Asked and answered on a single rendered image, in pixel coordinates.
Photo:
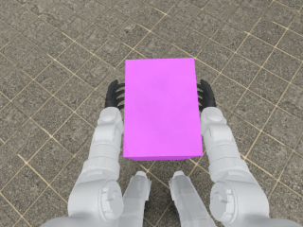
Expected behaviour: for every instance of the robot left hand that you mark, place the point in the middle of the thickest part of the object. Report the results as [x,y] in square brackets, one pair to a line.
[111,99]

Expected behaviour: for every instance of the carton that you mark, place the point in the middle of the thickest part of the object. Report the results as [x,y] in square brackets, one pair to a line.
[161,110]

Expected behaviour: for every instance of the robot right upper arm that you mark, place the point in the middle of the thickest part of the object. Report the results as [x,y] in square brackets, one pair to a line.
[243,204]

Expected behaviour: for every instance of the right robot forearm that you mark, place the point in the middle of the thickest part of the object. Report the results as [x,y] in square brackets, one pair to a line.
[225,162]

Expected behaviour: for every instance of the left robot forearm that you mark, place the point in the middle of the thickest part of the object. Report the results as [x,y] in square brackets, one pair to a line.
[105,147]

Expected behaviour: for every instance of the robot thigh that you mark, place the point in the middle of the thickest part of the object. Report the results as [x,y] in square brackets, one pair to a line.
[134,198]
[192,211]

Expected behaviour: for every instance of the robot left upper arm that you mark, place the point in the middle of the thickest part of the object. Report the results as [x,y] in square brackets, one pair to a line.
[91,204]

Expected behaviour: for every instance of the robot right thigh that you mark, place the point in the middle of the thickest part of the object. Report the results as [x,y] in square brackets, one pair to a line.
[192,211]

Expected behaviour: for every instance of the robot left thigh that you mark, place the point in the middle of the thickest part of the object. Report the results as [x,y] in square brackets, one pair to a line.
[134,198]

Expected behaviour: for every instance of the robot right hand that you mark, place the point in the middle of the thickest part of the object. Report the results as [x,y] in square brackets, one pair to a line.
[208,99]

